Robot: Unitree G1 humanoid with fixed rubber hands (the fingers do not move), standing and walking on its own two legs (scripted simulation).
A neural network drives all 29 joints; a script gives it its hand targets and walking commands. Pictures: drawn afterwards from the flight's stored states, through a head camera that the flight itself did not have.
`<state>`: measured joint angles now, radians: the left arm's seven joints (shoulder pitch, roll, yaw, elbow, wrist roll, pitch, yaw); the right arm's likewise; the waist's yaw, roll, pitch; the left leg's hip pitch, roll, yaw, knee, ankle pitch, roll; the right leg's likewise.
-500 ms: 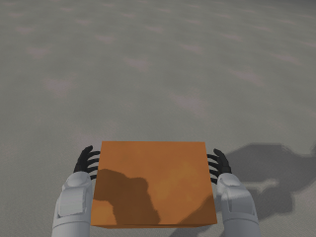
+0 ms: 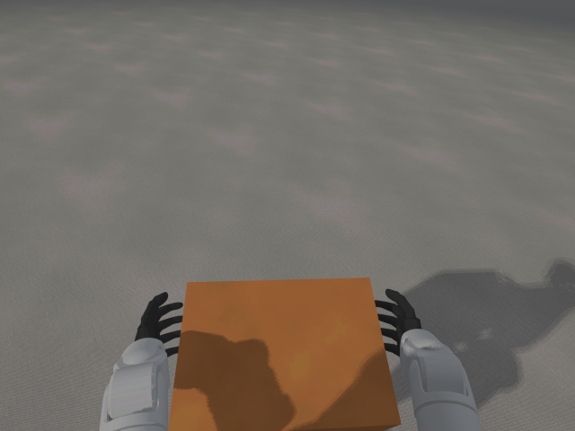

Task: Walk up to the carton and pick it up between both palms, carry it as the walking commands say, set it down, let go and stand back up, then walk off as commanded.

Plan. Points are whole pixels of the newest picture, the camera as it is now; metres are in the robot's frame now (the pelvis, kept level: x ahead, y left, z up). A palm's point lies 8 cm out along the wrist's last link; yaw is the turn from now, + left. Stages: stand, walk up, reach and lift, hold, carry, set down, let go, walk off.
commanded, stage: set down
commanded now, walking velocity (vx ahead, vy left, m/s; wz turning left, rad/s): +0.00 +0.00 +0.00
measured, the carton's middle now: (279, 367) +0.27 +0.04 -0.08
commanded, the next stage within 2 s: none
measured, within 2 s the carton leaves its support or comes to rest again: neither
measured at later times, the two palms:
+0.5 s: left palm (157, 363) +0.24 +0.23 -0.05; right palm (385, 353) +0.29 -0.13 -0.06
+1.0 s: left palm (168, 368) +0.28 +0.24 -0.14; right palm (368, 361) +0.33 -0.13 -0.14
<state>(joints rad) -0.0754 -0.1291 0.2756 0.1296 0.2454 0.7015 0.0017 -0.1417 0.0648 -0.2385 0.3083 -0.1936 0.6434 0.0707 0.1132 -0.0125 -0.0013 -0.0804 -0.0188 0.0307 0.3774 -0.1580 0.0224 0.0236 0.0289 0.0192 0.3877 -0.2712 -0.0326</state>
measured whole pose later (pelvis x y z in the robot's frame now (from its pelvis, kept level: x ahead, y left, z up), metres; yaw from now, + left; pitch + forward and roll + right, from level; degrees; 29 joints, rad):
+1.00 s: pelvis -0.08 -0.02 -0.10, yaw +0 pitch +24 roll -1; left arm -0.61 0.02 0.48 0.49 0.23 0.41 -0.03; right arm -0.64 0.09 -0.41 0.55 -0.23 0.38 0.03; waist 0.11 -0.07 -0.06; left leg -1.20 0.02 -0.01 1.01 -0.24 -0.01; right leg -1.12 0.07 -0.04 1.10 -0.41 -0.07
